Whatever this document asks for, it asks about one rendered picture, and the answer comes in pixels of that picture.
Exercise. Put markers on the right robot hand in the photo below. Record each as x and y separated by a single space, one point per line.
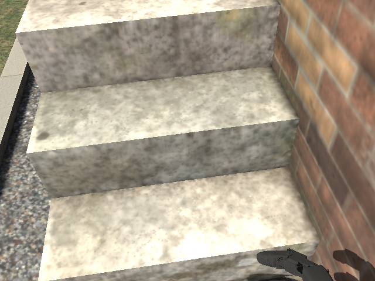
294 263

